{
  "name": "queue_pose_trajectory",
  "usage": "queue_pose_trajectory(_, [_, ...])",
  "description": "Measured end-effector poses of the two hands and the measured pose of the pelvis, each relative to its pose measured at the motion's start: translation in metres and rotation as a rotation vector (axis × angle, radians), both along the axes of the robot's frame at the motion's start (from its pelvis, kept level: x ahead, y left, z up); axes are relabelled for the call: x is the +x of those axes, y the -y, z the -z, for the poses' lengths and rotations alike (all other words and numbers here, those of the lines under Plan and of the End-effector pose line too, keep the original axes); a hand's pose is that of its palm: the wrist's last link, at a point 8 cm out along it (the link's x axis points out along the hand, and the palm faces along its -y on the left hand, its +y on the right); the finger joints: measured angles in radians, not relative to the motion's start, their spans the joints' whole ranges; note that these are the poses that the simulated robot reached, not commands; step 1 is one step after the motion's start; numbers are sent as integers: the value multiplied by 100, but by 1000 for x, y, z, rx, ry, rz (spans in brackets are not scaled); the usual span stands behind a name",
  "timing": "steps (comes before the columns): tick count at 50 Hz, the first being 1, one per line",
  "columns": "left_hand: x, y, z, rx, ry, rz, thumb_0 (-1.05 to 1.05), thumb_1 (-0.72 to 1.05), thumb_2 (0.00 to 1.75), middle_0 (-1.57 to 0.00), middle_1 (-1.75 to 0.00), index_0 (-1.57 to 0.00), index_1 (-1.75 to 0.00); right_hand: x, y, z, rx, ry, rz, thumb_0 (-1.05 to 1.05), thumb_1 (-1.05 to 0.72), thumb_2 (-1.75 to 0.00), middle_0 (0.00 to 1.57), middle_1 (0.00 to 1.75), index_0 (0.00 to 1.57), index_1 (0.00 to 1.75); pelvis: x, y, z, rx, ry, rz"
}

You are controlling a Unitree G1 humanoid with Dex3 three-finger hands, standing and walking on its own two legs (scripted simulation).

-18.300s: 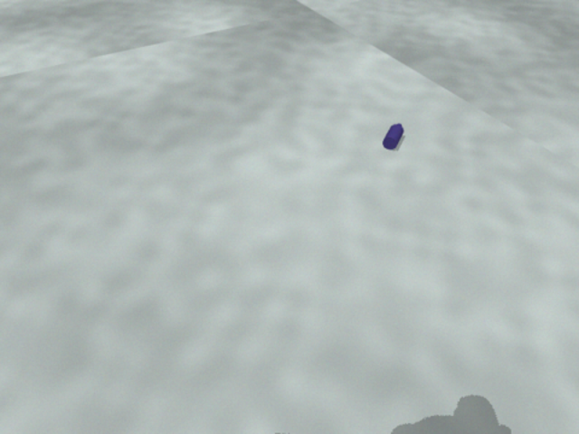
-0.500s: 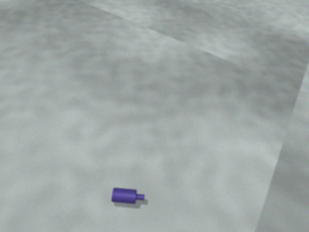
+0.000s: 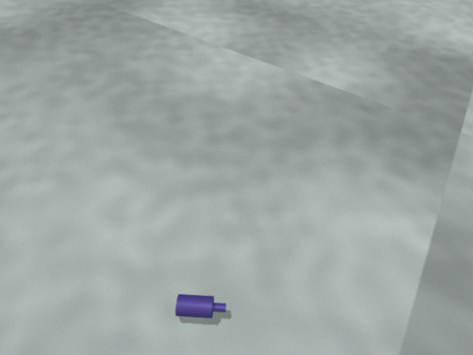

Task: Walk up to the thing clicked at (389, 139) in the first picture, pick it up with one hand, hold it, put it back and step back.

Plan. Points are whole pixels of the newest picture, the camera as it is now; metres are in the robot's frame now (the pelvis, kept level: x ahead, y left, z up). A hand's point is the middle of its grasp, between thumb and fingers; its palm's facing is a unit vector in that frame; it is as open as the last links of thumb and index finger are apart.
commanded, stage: walk up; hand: left
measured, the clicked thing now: (201, 306) +0.43 +0.13 -0.74
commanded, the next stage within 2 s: stand in 0.50 s
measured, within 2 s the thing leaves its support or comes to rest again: neither
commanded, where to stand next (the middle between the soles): +0.06 +0.00 m, yaw -2 degrees
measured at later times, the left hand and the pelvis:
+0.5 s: hand out of the picture +0.10 +0.24 -0.16, palm faces -0.05 -0.95 -0.32, open 7.3 cm; pelvis +0.01 -0.01 +0.00, yaw -1 degrees
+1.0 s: hand out of the picture +0.09 +0.24 -0.16, palm faces -0.03 -0.94 -0.33, open 7.3 cm; pelvis +0.01 -0.01 +0.00, yaw +0 degrees
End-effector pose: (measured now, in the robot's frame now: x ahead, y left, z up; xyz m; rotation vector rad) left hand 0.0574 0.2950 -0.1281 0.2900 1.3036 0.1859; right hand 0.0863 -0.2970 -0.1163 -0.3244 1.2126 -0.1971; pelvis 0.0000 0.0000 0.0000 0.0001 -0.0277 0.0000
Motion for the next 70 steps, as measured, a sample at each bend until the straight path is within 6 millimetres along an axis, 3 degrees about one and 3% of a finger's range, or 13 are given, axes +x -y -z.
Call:
queue_pose_trajectory(18, [33, 10, -5, 1, 57, 36, 0, 91, 90, -20, -30, -21, -30, -5, 8, 2, 2, -3, 25, 1, -91, -89, 20, 30, 20, 30, 7, 6, 0, 2, -5, 10])
queue_pose_trajectory(30, [42, 13, -7, 11, 76, 41, 0, 91, 90, -20, -30, -21, -30, -2, 11, 2, 6, -7, 33, 1, -91, -89, 20, 30, 20, 30, 11, 10, 0, 1, -1, 11])
queue_pose_trajectory(70, [27, 13, -7, 21, 56, 27, 0, 91, 90, -20, -30, -21, -30, 2, 10, 4, 15, -22, 0, 1, -91, -89, 20, 30, 20, 30, 15, 14, -1, 0, -4, -5])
